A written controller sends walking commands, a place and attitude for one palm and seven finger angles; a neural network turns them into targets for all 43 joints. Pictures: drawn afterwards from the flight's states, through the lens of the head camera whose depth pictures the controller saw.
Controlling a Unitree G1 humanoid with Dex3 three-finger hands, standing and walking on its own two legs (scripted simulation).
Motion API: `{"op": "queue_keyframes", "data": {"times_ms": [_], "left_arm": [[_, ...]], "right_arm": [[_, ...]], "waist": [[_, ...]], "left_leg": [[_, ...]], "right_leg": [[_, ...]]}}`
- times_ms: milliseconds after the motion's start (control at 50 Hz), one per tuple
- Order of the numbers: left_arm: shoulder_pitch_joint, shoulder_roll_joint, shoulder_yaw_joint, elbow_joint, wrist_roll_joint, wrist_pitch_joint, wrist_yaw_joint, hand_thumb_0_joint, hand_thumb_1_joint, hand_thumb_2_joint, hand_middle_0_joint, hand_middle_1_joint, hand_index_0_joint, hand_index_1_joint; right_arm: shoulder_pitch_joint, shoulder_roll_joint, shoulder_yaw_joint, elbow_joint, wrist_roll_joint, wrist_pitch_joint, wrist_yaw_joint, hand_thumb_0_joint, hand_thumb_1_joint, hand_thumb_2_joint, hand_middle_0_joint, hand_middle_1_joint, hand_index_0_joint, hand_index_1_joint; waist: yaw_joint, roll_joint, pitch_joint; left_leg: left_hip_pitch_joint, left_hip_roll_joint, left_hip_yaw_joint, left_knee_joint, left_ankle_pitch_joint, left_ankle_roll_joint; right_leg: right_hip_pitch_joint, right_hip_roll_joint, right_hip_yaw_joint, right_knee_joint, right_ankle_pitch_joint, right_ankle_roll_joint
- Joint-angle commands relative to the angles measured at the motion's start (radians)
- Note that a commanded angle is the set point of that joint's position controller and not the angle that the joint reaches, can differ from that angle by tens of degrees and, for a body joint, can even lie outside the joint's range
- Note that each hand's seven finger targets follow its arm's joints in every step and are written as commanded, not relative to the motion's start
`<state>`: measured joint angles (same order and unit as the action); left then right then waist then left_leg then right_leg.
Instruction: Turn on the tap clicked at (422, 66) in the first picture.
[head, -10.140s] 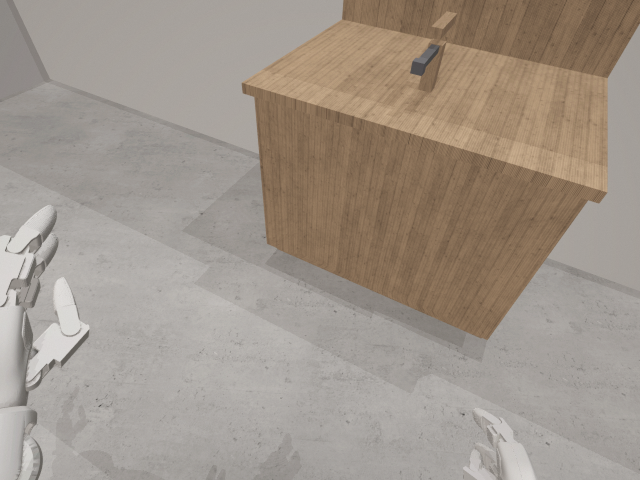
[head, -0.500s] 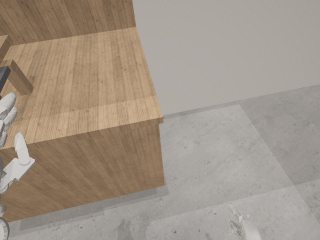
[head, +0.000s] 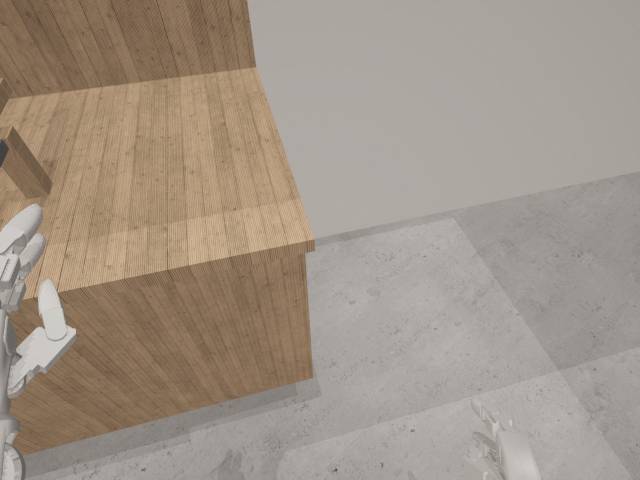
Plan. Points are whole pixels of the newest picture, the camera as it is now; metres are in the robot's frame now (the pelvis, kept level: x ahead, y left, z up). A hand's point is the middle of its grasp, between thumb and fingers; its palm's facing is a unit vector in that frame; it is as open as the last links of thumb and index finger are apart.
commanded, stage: come to a stop and stand still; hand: left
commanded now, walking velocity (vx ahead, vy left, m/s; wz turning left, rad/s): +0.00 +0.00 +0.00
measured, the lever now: out of the picture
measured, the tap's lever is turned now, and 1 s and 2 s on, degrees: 0 0 0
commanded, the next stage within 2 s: look again from close up in 1.12 s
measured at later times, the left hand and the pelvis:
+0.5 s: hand out of the picture +0.22 +0.29 +0.20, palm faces +0.46 -0.79 -0.41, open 7.4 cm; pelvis -0.04 +0.02 +0.00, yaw -2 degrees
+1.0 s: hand (26, 302) +0.24 +0.30 +0.16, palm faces +0.34 -0.87 -0.36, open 7.4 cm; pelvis +0.01 +0.06 +0.01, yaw -2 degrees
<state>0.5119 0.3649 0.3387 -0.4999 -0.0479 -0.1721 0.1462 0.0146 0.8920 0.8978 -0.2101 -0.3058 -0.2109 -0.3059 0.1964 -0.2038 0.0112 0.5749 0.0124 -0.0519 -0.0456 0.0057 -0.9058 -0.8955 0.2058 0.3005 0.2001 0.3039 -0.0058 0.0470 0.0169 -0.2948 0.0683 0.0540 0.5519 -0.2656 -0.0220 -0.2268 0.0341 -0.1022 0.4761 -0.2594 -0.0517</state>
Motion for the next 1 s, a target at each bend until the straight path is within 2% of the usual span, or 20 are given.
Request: {"op": "queue_keyframes", "data": {"times_ms": [0,60,100,140,200,300,320,340,360,380,400,440,460,520,540,640,660,800,880,980], "left_arm": [[-0.078,0.164,0.104,-0.152,-0.009,-0.039,0.022,0.0,0.9,0.9,-0.2,-0.3,-0.2,-0.3],[-0.146,0.177,0.096,-0.184,-0.003,-0.046,0.023,0.0,0.9,0.9,-0.2,-0.3,-0.2,-0.3],[-0.133,0.171,0.092,-0.193,0.005,-0.054,0.023,0.0,0.9,0.9,-0.2,-0.3,-0.2,-0.3],[-0.164,0.171,0.091,-0.205,0.012,-0.064,0.024,0.0,0.9,0.9,-0.2,-0.3,-0.2,-0.3],[-0.113,0.146,0.083,-0.148,0.013,-0.065,0.024,0.0,0.9,0.9,-0.2,-0.3,-0.2,-0.3],[-0.081,0.146,0.083,-0.134,0.007,-0.054,0.023,0.0,0.9,0.9,-0.2,-0.3,-0.2,-0.3],[-1.112,0.963,0.677,-0.38,0.127,-0.143,0.005,0.0,0.9,0.9,-0.2,-0.3,-0.2,-0.3],[-1.027,0.669,0.478,-0.047,0.059,-0.133,-0.023,0.0,0.9,0.9,-0.2,-0.3,-0.2,-0.3],[-0.646,0.327,0.223,0.2,0.032,-0.114,-0.05,0.0,0.9,0.9,-0.2,-0.3,-0.2,-0.3],[-0.33,0.185,0.133,0.281,0.001,-0.107,-0.075,0.0,0.9,0.9,-0.2,-0.3,-0.2,-0.3],[-0.226,0.125,0.069,0.132,-0.02,-0.111,-0.087,0.0,0.9,0.9,-0.2,-0.3,-0.2,-0.3],[-0.077,0.095,0.033,0.007,-0.026,-0.11,-0.089,0.0,0.9,0.9,-0.2,-0.3,-0.2,-0.3],[-0.071,0.116,0.034,-0.066,-0.018,-0.108,-0.084,0.0,0.9,0.9,-0.2,-0.3,-0.2,-0.3],[-0.095,0.213,0.143,-0.093,0.0,-0.103,-0.06,0.0,0.9,0.9,-0.2,-0.3,-0.2,-0.3],[-0.159,0.282,0.204,-0.137,0.006,-0.109,-0.047,0.0,0.9,0.9,-0.2,-0.3,-0.2,-0.3],[-0.341,0.256,0.194,-0.204,0.024,-0.141,-0.041,0.0,0.9,0.9,-0.2,-0.3,-0.2,-0.3],[-0.349,0.222,0.163,-0.182,0.03,-0.143,-0.042,0.0,0.9,0.9,-0.2,-0.3,-0.2,-0.3],[-0.238,0.13,0.082,-0.145,0.03,-0.127,-0.039,0.0,0.9,0.9,-0.2,-0.3,-0.2,-0.3],[-0.187,0.14,0.1,-0.123,0.021,-0.107,-0.04,0.0,0.9,0.9,-0.2,-0.3,-0.2,-0.3],[-0.169,0.171,0.134,-0.157,0.005,-0.093,-0.04,0.0,0.9,0.9,-0.2,-0.3,-0.2,-0.3]], "right_arm": [[-0.067,-0.091,-0.03,-0.124,-0.006,-0.039,-0.028,0.0,-0.9,-0.9,0.2,0.3,0.2,0.3],[-0.087,-0.103,-0.029,-0.116,-0.011,-0.04,-0.041,0.0,-0.9,-0.9,0.2,0.3,0.2,0.3],[-0.093,-0.109,-0.024,-0.121,-0.02,-0.041,-0.046,0.0,-0.9,-0.9,0.2,0.3,0.2,0.3],[-0.1,-0.11,-0.024,-0.124,-0.021,-0.046,-0.05,0.0,-0.9,-0.9,0.2,0.3,0.2,0.3],[-0.066,-0.109,-0.031,-0.117,-0.016,-0.059,-0.042,0.0,-0.9,-0.9,0.2,0.3,0.2,0.3],[-0.058,-0.109,-0.035,-0.112,-0.014,-0.063,-0.031,0.0,-0.9,-0.9,0.2,0.3,0.2,0.3],[0.057,-0.14,-0.071,-0.104,-0.038,-0.113,-0.035,0.0,-0.9,-0.9,0.2,0.3,0.2,0.3],[-0.016,-0.073,-0.043,-0.023,0.006,-0.116,-0.029,0.0,-0.9,-0.9,0.2,0.3,0.2,0.3],[-0.024,-0.089,-0.045,-0.048,-0.015,-0.143,-0.017,0.0,-0.9,-0.9,0.2,0.3,0.2,0.3],[-0.033,-0.102,-0.058,-0.092,0.007,-0.145,-0.006,0.0,-0.9,-0.9,0.2,0.3,0.2,0.3],[-0.026,-0.118,-0.054,-0.109,0.016,-0.138,0.019,0.0,-0.9,-0.9,0.2,0.3,0.2,0.3],[-0.053,-0.115,-0.051,-0.137,0.02,-0.138,0.042,0.0,-0.9,-0.9,0.2,0.3,0.2,0.3],[-0.056,-0.118,-0.044,-0.15,0.019,-0.138,0.045,0.0,-0.9,-0.9,0.2,0.3,0.2,0.3],[-0.058,-0.128,-0.037,-0.161,0.01,-0.146,0.025,0.0,-0.9,-0.9,0.2,0.3,0.2,0.3],[-0.065,-0.135,-0.035,-0.165,0.006,-0.146,0.014,0.0,-0.9,-0.9,0.2,0.3,0.2,0.3],[-0.069,-0.123,-0.029,-0.167,-0.01,-0.176,0.001,0.0,-0.9,-0.9,0.2,0.3,0.2,0.3],[-0.064,-0.122,-0.029,-0.161,-0.011,-0.185,0.002,0.0,-0.9,-0.9,0.2,0.3,0.2,0.3],[-0.051,-0.12,-0.034,-0.133,-0.02,-0.186,0.027,0.0,-0.9,-0.9,0.2,0.3,0.2,0.3],[-0.054,-0.118,-0.033,-0.138,-0.019,-0.148,0.024,0.0,-0.9,-0.9,0.2,0.3,0.2,0.3],[-0.068,-0.109,-0.028,-0.168,-0.017,-0.11,0.014,0.0,-0.9,-0.9,0.2,0.3,0.2,0.3]], "waist": [[-0.005,-0.156,-0.09],[0.001,-0.084,-0.057],[0.011,0.046,-0.048],[0.014,0.089,-0.048],[0.016,0.02,-0.083],[0.008,-0.044,-0.1],[0.042,-0.254,0.088],[0.008,-0.087,-0.021],[0.029,-0.035,-0.099],[0.058,0.025,-0.113],[0.054,0.052,-0.124],[0.058,-0.007,-0.113],[0.052,-0.045,-0.091],[0.047,-0.135,-0.059],[0.042,-0.096,-0.053],[0.037,0.118,-0.077],[0.037,0.139,-0.071],[0.035,0.024,-0.152],[0.031,0.025,-0.166],[0.03,0.025,-0.184]], "left_leg": [[-0.005,-0.033,-0.059,0.057,-0.051,0.006],[0.066,-0.007,-0.081,-0.074,0.058,0.023],[0.032,0.049,-0.14,-0.179,0.08,0.047],[-0.056,0.072,-0.169,-0.234,0.028,0.054],[-0.062,0.043,-0.129,-0.192,0.016,0.046],[-0.002,0.007,-0.089,-0.12,0.042,0.028],[-0.08,-0.04,-0.013,0.026,0.062,0.03],[0.039,-0.051,-0.044,0.013,0.053,0.028],[0.121,-0.064,-0.058,-0.032,0.018,0.024],[0.12,-0.054,-0.027,-0.075,0.02,0.031],[0.099,-0.047,-0.042,-0.115,0.026,0.041],[0.078,-0.015,-0.067,-0.173,-0.03,0.053],[0.04,-0.006,-0.085,-0.205,-0.081,0.054],[-0.014,-0.001,-0.096,-0.236,-0.166,0.053],[-0.004,0.001,-0.1,-0.25,-0.164,0.051],[-0.031,0.05,-0.16,-0.316,-0.2,0.077],[-0.039,0.056,-0.163,-0.32,-0.21,0.08],[0.126,0.007,-0.109,-0.183,0.267,0.032],[0.157,0.003,-0.099,-0.16,0.464,-0.002],[0.178,0.003,-0.091,-0.146,0.556,-0.016]], "right_leg": [[-0.017,-0.255,0.263,-0.184,0.12,-0.038],[-0.062,-0.195,0.207,-0.185,-0.064,-0.001],[-0.021,-0.113,0.15,-0.137,-0.077,0.038],[0.066,-0.08,0.122,-0.096,-0.037,0.051],[0.11,-0.096,0.143,-0.114,0.017,0.047],[0.054,-0.136,0.183,-0.172,-0.006,0.03],[-0.096,-0.151,0.231,-0.315,0.199,0.162],[-0.102,-0.276,0.247,-0.247,0.073,-0.016],[-0.081,-0.229,0.3,-0.191,0.095,-0.033],[-0.024,-0.196,0.261,-0.179,0.048,0.018],[0.029,-0.169,0.234,-0.173,0.007,0.052],[0.037,-0.134,0.174,-0.168,-0.097,0.058],[0.039,-0.109,0.158,-0.161,-0.13,0.054],[0.02,-0.078,0.129,-0.163,-0.188,0.045],[0.003,-0.072,0.127,-0.152,-0.195,0.043],[0.087,-0.047,0.107,-0.025,-0.021,0.037],[0.094,-0.045,0.101,-0.012,-0.004,0.035],[0.083,-0.058,0.102,-0.076,0.214,0.029],[0.08,-0.052,0.081,-0.062,0.293,0.03],[0.095,-0.048,0.066,-0.051,0.322,0.033]]}}
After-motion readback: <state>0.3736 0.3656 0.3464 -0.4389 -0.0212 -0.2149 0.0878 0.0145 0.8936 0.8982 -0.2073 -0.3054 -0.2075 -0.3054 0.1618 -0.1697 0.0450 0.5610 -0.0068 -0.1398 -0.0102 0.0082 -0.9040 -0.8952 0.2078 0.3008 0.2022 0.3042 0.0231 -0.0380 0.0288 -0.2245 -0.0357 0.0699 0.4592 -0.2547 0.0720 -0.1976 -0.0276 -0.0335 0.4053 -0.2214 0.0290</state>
